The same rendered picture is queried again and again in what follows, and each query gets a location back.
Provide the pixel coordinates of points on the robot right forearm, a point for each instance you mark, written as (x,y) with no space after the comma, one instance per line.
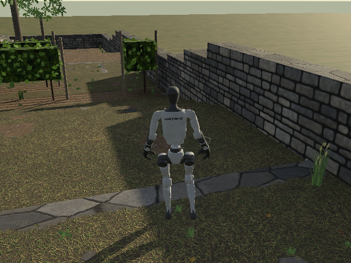
(203,142)

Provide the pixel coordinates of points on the robot left thigh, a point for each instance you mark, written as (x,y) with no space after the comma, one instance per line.
(162,161)

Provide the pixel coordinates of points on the robot right hand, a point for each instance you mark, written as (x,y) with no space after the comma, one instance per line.
(205,151)

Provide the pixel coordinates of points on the robot left upper arm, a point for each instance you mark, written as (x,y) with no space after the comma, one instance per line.
(154,124)

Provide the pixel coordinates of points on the robot left forearm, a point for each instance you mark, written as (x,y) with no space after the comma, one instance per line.
(148,144)

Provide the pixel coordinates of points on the robot right upper arm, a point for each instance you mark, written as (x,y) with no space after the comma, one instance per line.
(194,123)

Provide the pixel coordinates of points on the robot left hand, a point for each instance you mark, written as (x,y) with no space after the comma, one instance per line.
(145,153)

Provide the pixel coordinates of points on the robot right foot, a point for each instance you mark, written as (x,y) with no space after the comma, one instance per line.
(193,215)

